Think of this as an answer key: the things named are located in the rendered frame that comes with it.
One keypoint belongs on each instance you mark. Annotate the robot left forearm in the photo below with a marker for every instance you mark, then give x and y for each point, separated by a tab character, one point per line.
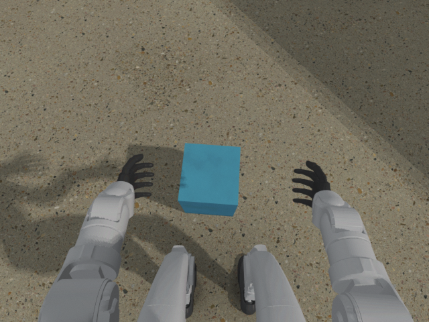
96	253

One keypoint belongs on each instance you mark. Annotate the robot left hand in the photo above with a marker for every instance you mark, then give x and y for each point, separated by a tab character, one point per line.
128	174

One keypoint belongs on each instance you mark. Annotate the robot right upper arm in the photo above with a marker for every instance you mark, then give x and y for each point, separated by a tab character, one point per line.
365	307

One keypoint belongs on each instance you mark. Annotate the robot left upper arm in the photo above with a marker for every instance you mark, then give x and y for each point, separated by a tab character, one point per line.
82	300

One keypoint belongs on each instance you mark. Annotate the robot right hand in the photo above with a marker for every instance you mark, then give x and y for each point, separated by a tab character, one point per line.
319	182

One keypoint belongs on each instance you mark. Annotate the right robot shin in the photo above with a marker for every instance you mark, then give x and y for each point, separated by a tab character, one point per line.
249	291

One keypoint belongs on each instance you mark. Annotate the robot right forearm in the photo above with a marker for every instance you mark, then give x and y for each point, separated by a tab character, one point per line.
353	265

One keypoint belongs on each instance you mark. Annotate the carton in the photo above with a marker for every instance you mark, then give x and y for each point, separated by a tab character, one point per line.
209	182

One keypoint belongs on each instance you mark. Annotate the robot left thigh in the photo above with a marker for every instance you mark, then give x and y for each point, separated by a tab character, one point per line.
166	299

